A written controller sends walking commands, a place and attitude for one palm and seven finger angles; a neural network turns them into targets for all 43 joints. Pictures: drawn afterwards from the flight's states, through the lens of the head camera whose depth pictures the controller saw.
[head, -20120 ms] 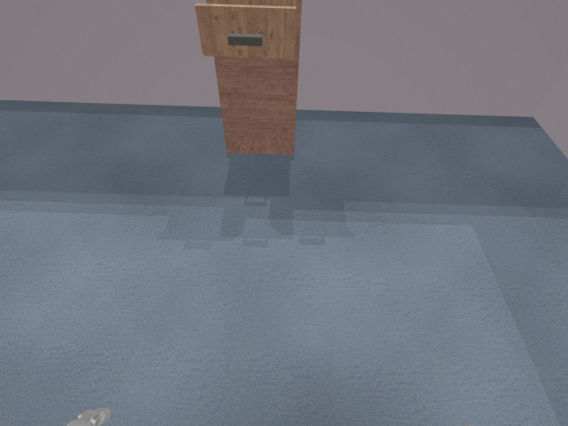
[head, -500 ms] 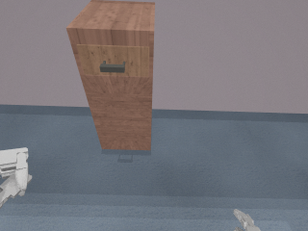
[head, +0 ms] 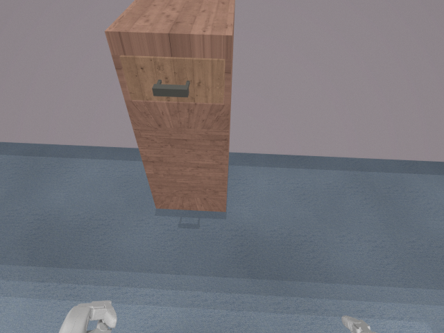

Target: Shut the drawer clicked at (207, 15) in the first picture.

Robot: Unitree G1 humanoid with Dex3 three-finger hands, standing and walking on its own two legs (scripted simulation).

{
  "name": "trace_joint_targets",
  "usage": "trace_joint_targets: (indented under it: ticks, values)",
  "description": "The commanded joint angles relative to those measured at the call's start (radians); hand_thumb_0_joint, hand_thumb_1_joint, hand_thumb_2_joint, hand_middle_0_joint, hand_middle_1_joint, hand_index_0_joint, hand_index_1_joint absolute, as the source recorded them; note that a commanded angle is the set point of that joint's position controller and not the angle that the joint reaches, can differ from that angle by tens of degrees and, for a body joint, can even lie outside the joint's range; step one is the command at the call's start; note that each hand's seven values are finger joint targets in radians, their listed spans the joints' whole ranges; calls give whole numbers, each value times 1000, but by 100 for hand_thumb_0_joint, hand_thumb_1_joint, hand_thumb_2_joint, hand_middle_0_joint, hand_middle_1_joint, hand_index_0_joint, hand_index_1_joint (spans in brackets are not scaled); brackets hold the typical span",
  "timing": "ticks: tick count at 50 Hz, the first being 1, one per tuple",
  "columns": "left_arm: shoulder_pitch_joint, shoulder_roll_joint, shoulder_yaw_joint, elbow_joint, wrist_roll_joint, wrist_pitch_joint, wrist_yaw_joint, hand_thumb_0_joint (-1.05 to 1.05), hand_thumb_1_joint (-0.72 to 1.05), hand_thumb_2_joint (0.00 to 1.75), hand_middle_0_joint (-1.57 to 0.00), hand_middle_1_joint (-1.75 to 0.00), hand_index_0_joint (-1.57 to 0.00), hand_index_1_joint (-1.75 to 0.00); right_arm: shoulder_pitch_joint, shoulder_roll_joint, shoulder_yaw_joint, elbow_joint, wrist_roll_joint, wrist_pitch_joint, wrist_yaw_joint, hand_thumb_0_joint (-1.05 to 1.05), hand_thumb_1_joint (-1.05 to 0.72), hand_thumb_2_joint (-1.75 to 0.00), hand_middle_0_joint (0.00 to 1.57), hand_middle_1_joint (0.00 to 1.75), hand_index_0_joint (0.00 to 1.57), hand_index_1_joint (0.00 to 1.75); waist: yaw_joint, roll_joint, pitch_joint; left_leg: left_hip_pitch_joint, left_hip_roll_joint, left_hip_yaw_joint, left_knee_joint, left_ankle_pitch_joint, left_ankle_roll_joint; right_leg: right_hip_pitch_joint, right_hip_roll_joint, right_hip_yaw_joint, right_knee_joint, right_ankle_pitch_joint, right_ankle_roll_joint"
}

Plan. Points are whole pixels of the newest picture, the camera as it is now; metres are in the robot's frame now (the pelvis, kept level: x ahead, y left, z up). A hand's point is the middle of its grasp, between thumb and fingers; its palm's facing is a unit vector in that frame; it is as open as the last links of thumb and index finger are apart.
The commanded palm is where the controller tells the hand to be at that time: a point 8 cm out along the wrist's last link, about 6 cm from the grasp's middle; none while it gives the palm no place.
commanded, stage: let the arm hang, fingers relaxed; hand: left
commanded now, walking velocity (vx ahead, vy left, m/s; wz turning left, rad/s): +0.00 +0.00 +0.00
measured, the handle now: (172, 86) +0.84 +0.20 +0.02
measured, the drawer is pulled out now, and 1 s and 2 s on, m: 0.00 0.00 0.00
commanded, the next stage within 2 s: look to check the result in 0.90 s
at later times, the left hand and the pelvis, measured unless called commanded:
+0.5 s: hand out of the picture -0.08 +0.17 -0.15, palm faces +0.06 -0.98 -0.21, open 6.5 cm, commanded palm none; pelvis +0.00 +0.00 +0.02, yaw +0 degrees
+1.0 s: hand out of the picture -0.02 +0.13 -0.16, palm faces +0.06 -0.99 -0.16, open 7.4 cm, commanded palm none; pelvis +0.01 -0.02 +0.02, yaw -1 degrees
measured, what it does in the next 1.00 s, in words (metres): stands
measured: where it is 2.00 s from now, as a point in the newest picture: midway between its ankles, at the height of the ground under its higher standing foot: outside the picture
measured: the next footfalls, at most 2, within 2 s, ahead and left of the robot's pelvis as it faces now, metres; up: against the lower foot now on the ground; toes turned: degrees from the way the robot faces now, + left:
none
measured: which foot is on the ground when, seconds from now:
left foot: down 0.00-1.00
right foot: down 0.00-1.00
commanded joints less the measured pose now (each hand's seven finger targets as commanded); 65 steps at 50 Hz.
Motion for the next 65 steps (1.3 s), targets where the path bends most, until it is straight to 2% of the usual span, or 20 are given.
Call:
trace_joint_targets:
  ticks: [1,3,4,6,7,8,9,11,12,14,20,24,29,38,43,48,49,54,61,65]
  values:
    - [12,104,-6,130,-11,-44,4,0,90,90,-96,-112,-96,-112,16,-66,-27,-22,-8,7,-17,0,-90,-90,20,30,20,30,1,-14,38,162,68,-66,-91,147,24,-118,-139,137,-244,185,-91]
    - [33,89,-17,236,-19,-45,7,0,90,90,-88,-104,-88,-104,46,-53,-19,27,-5,9,-22,0,-90,-90,20,30,20,30,5,115,34,162,88,-118,-177,142,34,-70,-94,108,-224,158,-72]
    - [61,89,-19,285,-20,-45,7,0,90,90,-84,-99,-84,-99,48,-60,-18,41,-2,9,-27,0,-90,-90,20,30,20,30,21,118,33,153,102,-144,-209,132,43,-38,-77,92,-231,144,-61]
    - [113,27,-6,369,-17,-48,10,0,90,90,-76,-91,-76,-91,71,-38,-23,76,-5,6,-38,0,-90,-90,20,30,20,30,28,172,-7,174,114,-161,-245,112,53,15,-73,83,-244,157,-61]
    - [128,30,-12,405,-21,-48,10,0,90,90,-72,-86,-72,-86,85,-34,-22,94,-2,7,-41,0,-90,-90,20,30,20,30,29,195,-21,189,116,-166,-259,103,54,29,-70,77,-246,158,-60]
    - [141,25,-17,434,-24,-50,9,0,90,90,-68,-82,-68,-82,100,-27,-21,113,1,7,-44,0,-90,-90,20,30,20,30,30,176,-27,201,119,-167,-266,110,55,38,-69,74,-257,168,-59]
    - [145,23,-23,457,-23,-51,10,0,90,90,-64,-78,-64,-78,113,-32,-23,125,5,9,-46,0,-90,-90,20,30,20,30,29,124,-17,213,121,-166,-261,121,55,34,-67,72,-273,177,-58]
    - [159,7,-33,499,-26,-54,12,0,90,90,-56,-69,-56,-69,141,-19,-23,161,9,11,-48,0,-90,-90,20,30,20,30,20,58,-9,241,119,-145,-257,131,50,23,-78,72,-299,193,-59]
    - [164,1,-38,517,-27,-54,13,0,90,90,-52,-65,-52,-65,152,-16,-23,177,10,13,-49,0,-90,-90,20,30,20,30,17,57,7,247,115,-140,-260,123,47,11,-79,74,-308,187,-60]
    - [175,-7,-43,545,-27,-56,16,0,90,90,-44,-56,-44,-56,168,-5,-24,201,12,17,-48,0,-90,-90,20,30,20,30,16,15,39,243,115,-128,-266,113,43,-3,-79,69,-321,175,-61]
    - [211,-39,-52,598,-27,-53,24,0,90,90,-20,-30,-20,-30,198,34,-24,250,10,26,-48,0,-90,-90,20,30,20,30,10,-21,106,227,106,-110,-300,2,35,-52,-77,67,-331,84,-62]
    - [228,-55,-53,611,-26,-54,28,0,90,90,-20,-30,-20,-30,202,53,-25,269,9,30,-45,0,-90,-90,20,30,20,30,12,-66,142,226,92,-87,-283,-9,29,-97,-88,77,-349,37,-66]
    - [219,-67,-52,605,-27,-58,33,0,90,90,-20,-30,-20,-30,222,80,-23,286,8,28,-45,0,-90,-90,20,30,20,30,5,-45,160,233,86,-66,-255,29,25,-124,-92,90,-349,37,-70]
    - [208,-89,-43,598,-30,-62,36,0,90,90,-20,-30,-20,-30,234,103,-20,292,5,16,-51,0,-90,-90,20,30,20,30,11,-4,164,207,94,-62,-244,106,26,-76,-90,87,-330,131,-70]
    - [194,-90,-39,593,-30,-62,36,0,90,90,-20,-30,-20,-30,236,105,-22,287,5,16,-53,0,-90,-90,20,30,20,30,10,-5,159,205,94,-61,-238,107,24,-65,-88,88,-333,138,-69]
    - [191,-91,-37,590,-31,-65,38,0,90,90,-20,-30,-20,-30,232,105,-22,287,7,13,-56,0,-90,-90,20,30,20,30,12,-19,134,222,98,-47,-213,173,23,-36,-97,87,-332,238,-63]
    - [189,-90,-38,588,-30,-66,39,0,90,90,-20,-30,-20,-30,233,101,-23,285,8,14,-56,0,-90,-90,20,30,20,30,9,-38,135,221,100,-45,-204,178,23,-35,-97,87,-333,254,-62]
    - [187,-83,-36,586,-30,-66,40,0,90,90,-20,-30,-20,-30,225,95,-22,286,9,14,-57,0,-90,-90,20,30,20,30,11,-28,122,230,105,-39,-201,202,23,-15,-96,87,-329,297,-55]
    - [189,-79,-37,588,-32,-66,40,0,90,90,-20,-30,-20,-30,213,84,-21,287,9,11,-59,0,-90,-90,20,30,20,30,11,-26,106,251,111,-41,-205,223,27,1,-95,86,-320,333,-52]
    - [185,-73,-38,588,-31,-65,40,0,90,90,-20,-30,-20,-30,201,81,-21,287,11,13,-59,0,-90,-90,20,30,20,30,11,-37,122,247,111,-39,-208,212,26,-4,-97,84,-327,330,-48]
